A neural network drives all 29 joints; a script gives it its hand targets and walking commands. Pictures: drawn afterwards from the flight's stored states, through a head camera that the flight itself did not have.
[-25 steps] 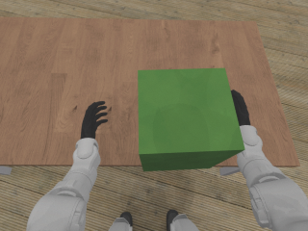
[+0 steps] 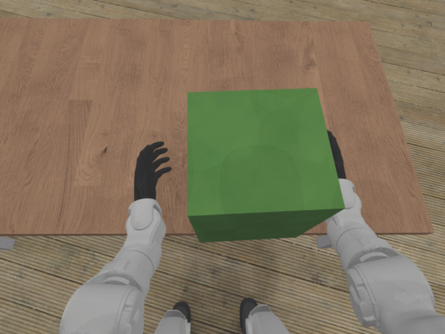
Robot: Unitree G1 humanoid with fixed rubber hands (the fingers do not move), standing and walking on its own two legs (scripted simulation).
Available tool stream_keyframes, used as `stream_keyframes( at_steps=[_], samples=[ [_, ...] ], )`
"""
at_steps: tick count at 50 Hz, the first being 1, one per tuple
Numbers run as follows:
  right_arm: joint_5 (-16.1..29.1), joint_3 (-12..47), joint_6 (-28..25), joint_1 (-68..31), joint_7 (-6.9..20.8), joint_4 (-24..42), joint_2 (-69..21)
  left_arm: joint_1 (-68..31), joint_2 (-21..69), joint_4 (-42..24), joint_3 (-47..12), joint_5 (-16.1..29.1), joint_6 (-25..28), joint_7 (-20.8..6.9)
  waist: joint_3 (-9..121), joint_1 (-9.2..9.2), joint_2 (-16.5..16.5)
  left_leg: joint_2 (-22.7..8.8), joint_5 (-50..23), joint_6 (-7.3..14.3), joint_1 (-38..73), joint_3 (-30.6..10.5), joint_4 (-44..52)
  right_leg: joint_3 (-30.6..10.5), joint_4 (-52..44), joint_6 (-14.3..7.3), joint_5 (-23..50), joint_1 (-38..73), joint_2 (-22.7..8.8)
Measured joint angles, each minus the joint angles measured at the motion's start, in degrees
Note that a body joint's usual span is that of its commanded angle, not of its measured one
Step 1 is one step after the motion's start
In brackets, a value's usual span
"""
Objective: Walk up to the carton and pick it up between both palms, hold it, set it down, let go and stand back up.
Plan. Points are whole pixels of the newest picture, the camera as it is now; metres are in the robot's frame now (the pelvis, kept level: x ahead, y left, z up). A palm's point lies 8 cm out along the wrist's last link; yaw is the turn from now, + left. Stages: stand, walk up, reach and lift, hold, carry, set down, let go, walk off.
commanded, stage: reach and lift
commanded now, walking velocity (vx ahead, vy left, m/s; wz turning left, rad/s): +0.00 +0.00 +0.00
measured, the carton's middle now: (250, 176) +0.40 -0.06 -0.05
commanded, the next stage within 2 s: none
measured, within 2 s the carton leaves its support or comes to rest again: leaves its support in 1.52 s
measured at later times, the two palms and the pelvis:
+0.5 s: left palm (155, 183) +0.39 +0.12 -0.05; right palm (316, 166) +0.41 -0.18 -0.04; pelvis +0.00 +0.00 +0.00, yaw +0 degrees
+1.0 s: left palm (150, 183) +0.39 +0.13 -0.04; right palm (311, 167) +0.41 -0.17 -0.03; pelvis +0.00 +0.00 +0.00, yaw +0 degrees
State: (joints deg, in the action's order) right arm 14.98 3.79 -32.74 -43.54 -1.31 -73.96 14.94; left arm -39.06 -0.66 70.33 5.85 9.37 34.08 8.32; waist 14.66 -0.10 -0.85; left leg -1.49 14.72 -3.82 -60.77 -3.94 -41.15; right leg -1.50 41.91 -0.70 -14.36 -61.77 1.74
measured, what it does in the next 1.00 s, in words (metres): stands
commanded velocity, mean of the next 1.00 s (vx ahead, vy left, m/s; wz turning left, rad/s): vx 0.00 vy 0.00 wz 0.00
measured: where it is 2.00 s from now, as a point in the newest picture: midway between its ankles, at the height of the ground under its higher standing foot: outside the picture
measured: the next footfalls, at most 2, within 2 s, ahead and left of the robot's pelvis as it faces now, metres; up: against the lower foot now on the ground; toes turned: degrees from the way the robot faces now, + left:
none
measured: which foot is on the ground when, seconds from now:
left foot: down 0.00-1.00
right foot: down 0.00-1.00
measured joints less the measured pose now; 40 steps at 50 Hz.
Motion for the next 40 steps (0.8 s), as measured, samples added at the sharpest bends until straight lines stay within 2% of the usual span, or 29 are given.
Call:
stream_keyframes(
  at_steps=[13, 21, 35, 40],
  samples=[
    [-6.71, -5.11, 1.37, -1.8, -2.27, 0.02, -4.44, -2.3, 2.02, 0.01, 4.74, -5.54, -0.15, 1.19, 0.18, 0.0, -0.1, -0.15, 0.11, 0.0, 0.01, 0.0, -0.37, 0.0, 0.3, 0.0, -0.01, 0.0, 0.17],
    [-8.84, -7.03, 1.49, -1.98, -2.83, 0.02, -5.38, -2.35, 3.3, 0.0, 7.12, -8.16, -0.53, 2.42, 0.18, 0.0, -0.1, -0.16, 0.15, 0.0, 0.01, 0.0, -0.37, 0.0, 0.3, 0.0, -0.05, 0.0, 0.17],
    [-12.25, -9.79, 1.33, -1.99, -3.36, 0.01, -6.19, -2.35, 3.49, -0.01, 9.3, -10.89, -0.52, 2.37, 0.18, 0.0, -0.12, -0.17, 0.15, 0.0, 0.06, 0.0, -0.4, 0.0, 0.3, 0.0, -0.01, 0.05, 0.18],
    [-15.55, -13.05, 1.33, -1.99, -3.12, 0.01, -6.89, -2.35, 3.76, -0.01, 11.32, -12.54, -0.51, 1.85, 0.18, 0.0, -0.12, -0.17, 0.17, 0.0, 0.16, 0.0, -0.4, 0.0, 0.3, 0.0, -0.03, 0.15, 0.18]
  ],
)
